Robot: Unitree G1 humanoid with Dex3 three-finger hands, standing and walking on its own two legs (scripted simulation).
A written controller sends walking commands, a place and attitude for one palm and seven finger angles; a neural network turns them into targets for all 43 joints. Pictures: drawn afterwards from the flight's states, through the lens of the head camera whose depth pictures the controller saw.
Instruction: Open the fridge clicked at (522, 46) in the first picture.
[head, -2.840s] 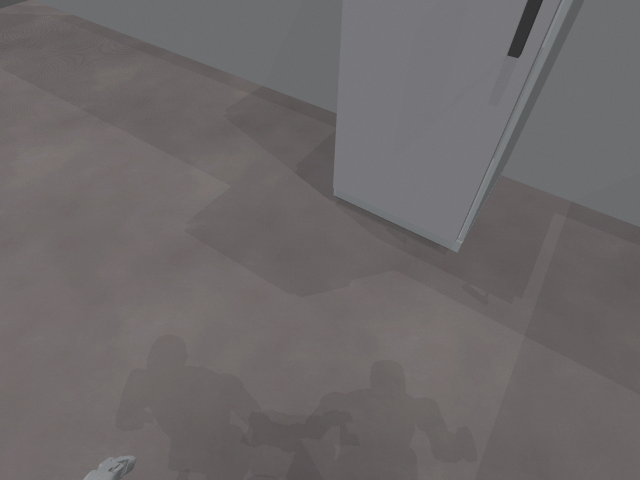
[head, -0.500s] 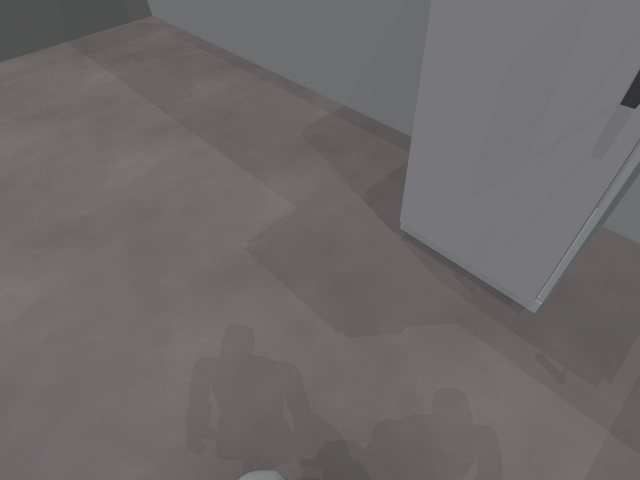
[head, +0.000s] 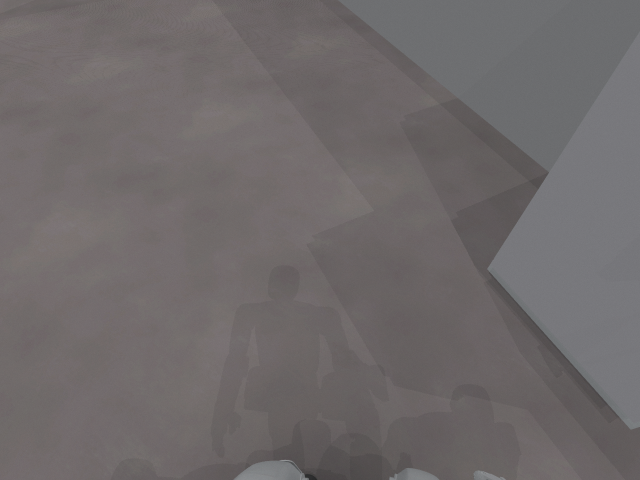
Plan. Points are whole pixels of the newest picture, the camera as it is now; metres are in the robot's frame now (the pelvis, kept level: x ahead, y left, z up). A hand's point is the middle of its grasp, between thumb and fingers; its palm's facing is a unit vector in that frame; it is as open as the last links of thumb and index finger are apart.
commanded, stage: walk to a spot facing it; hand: right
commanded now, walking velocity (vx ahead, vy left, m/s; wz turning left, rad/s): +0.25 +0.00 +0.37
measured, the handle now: out of the picture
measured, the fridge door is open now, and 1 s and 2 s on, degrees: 0 0 0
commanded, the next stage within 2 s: turn to face it in 0.02 s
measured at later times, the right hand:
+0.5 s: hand out of the picture +0.16 -0.26 -0.17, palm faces +0.11 +0.98 -0.15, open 7.3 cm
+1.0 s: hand (523, 423) +0.23 -0.25 -0.12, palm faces +0.31 +0.90 -0.30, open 7.3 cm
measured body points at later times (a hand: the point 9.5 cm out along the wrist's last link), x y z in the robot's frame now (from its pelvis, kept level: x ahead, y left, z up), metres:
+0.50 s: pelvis +0.15 -0.08 +0.02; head +0.17 -0.11 +0.46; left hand +0.25 +0.15 -0.12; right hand +0.16 -0.31 -0.15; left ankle +0.10 +0.07 -0.65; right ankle +0.20 -0.15 -0.72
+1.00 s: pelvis +0.17 -0.02 +0.01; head +0.20 +0.00 +0.46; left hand +0.27 +0.22 -0.15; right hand +0.22 -0.30 -0.10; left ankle +0.19 +0.08 -0.72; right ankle +0.17 -0.14 -0.68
